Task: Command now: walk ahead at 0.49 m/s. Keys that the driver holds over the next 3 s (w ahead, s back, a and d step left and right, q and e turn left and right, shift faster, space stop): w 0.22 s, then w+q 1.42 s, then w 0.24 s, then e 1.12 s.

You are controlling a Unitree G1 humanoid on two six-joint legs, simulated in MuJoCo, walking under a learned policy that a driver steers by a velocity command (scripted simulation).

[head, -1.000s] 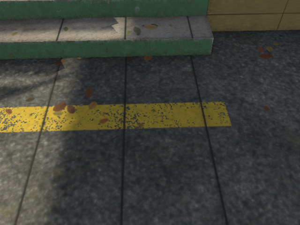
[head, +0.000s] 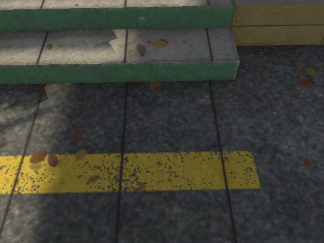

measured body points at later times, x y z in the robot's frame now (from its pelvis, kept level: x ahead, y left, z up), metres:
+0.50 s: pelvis +0.27 -0.02 +0.02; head +0.30 -0.02 +0.47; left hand +0.48 +0.19 -0.08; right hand +0.17 -0.26 -0.12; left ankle +0.12 +0.05 -0.71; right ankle +0.42 -0.12 -0.70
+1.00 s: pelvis +0.51 +0.01 +0.02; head +0.54 +0.03 +0.47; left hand +0.36 +0.21 -0.12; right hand +0.78 -0.11 -0.08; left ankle +0.60 +0.16 -0.68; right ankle +0.42 -0.12 -0.71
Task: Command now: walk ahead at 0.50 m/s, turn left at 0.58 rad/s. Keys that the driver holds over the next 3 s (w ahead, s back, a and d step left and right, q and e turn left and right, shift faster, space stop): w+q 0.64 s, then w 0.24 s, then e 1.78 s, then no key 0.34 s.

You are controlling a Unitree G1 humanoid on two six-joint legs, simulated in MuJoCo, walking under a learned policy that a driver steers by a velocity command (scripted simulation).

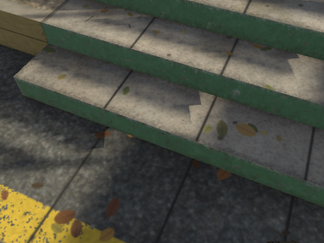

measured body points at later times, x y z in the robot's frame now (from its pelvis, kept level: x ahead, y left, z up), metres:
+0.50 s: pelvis +0.26 +0.05 +0.01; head +0.29 +0.08 +0.46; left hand +0.40 +0.33 -0.10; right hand +0.31 -0.23 -0.11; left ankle +0.15 +0.08 -0.74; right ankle +0.47 -0.06 -0.68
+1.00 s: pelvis +0.52 +0.11 +0.01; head +0.55 +0.13 +0.46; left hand +0.37 +0.33 -0.12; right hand +0.79 +0.00 -0.10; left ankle +0.57 +0.29 -0.70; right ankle +0.52 +0.00 -0.74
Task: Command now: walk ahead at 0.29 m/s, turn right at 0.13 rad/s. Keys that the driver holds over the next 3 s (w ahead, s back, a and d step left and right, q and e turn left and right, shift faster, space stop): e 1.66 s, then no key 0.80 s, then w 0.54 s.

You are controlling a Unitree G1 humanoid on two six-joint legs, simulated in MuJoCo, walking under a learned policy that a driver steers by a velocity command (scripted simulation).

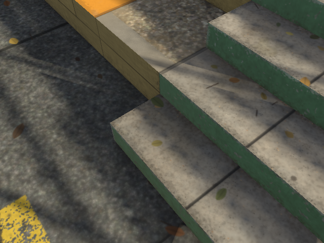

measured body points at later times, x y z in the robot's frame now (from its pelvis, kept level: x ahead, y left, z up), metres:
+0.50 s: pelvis +0.06 +0.02 -0.02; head +0.07 +0.00 +0.43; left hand +0.22 +0.26 -0.14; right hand +0.10 -0.27 -0.15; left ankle +0.16 +0.11 -0.75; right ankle +0.03 -0.06 -0.75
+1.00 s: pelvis +0.04 +0.05 -0.01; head +0.08 +0.04 +0.44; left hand +0.28 +0.23 -0.14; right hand +0.01 -0.25 -0.12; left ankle +0.10 +0.13 -0.75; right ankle +0.03 -0.06 -0.74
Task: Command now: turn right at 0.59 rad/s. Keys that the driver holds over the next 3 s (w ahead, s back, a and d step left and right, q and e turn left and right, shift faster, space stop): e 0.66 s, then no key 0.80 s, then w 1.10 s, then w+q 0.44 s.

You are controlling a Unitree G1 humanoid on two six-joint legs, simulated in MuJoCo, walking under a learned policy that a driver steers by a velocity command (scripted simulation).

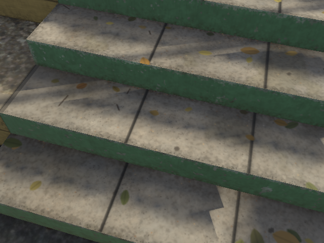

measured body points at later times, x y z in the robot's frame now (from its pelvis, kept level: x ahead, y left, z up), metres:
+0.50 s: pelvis -0.04 -0.02 +0.00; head -0.01 -0.05 +0.45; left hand +0.17 +0.20 -0.10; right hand -0.03 -0.33 -0.13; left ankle -0.01 +0.11 -0.70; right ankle -0.08 -0.10 -0.74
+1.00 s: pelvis -0.04 +0.00 +0.01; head -0.01 +0.00 +0.45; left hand +0.18 +0.19 -0.13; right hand -0.07 -0.29 -0.11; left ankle +0.01 +0.09 -0.74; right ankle -0.08 -0.10 -0.73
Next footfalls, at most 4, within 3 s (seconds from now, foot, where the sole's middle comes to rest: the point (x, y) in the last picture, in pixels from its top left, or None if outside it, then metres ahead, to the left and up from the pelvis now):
0.44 right None -0.08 -0.12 -0.77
0.96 left None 0.04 0.07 -0.77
2.06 left None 0.23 -0.07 -0.77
2.54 right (273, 242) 0.43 -0.37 -0.63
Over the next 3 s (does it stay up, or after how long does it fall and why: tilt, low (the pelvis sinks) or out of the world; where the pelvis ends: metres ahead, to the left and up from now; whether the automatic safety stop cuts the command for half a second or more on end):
stays up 0.51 -0.34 0.15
